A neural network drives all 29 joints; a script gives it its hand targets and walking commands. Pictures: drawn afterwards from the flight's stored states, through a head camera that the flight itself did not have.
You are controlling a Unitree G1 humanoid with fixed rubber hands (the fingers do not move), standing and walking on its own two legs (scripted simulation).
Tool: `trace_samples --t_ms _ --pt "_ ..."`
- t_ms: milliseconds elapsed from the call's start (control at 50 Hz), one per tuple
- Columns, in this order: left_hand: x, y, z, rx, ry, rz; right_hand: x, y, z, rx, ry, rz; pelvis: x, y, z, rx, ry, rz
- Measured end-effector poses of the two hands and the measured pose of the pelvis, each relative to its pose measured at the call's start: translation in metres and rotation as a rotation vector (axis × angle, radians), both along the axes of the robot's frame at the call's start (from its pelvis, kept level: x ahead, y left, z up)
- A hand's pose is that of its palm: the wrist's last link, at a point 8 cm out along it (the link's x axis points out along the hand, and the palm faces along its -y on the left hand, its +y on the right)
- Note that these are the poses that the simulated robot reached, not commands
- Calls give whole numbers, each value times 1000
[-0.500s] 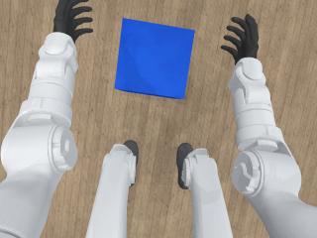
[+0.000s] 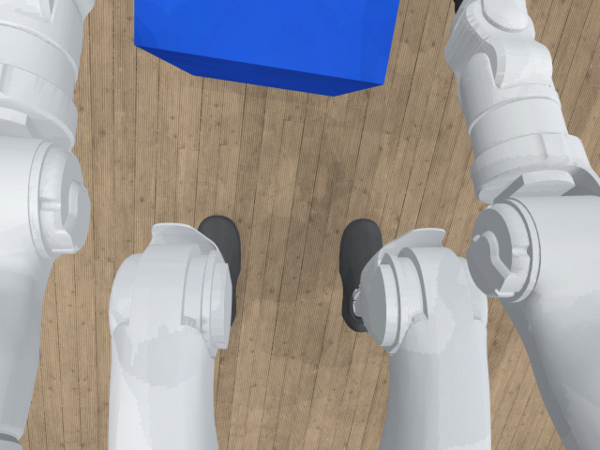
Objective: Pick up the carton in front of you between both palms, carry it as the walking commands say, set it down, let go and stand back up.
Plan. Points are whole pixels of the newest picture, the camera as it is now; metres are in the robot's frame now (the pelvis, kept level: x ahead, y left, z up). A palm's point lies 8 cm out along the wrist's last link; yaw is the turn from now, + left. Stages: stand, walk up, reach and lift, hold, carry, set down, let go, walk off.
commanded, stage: reach and lift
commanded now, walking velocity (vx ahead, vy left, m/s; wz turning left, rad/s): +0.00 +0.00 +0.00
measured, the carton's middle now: out of the picture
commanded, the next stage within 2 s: none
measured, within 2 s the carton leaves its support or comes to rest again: leaves its support in 0.88 s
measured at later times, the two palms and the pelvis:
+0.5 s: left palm out of the picture +0.56 +0.22 -0.19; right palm out of the picture +0.56 -0.12 -0.18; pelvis +0.01 +0.00 -0.01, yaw +0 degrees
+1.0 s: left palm out of the picture +0.56 +0.20 -0.16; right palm out of the picture +0.57 -0.10 -0.15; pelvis +0.01 +0.00 -0.02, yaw +1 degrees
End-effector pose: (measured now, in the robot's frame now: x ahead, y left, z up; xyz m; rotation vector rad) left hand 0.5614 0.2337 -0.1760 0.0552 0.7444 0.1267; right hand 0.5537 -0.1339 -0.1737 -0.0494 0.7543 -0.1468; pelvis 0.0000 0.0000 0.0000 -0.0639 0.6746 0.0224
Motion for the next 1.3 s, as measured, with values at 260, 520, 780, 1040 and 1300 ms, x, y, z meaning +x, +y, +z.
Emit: trace_samples --t_ms 260,520,780,1040,1300 --pt "11 -3 -18 4 -36 -2 12 8 -18 6 -37 21 12 4 -20 4 -54 -4" --pt "3 -20 -11 -16 -21 -36 5 20 -11 27 -25 38 6 1 -13 3 -42 -2" --pt "10 -31 -9 -22 9 -78 11 32 -11 57 -15 28 4 3 -19 5 -66 -13" --pt "-10 -33 32 -38 -44 -9 7 37 43 53 -72 -11 13 -3 -12 11 3 11" --pt "-52 -26 167 -47 -32 45 -32 43 164 73 -62 9 1 -13 58 14 58 48"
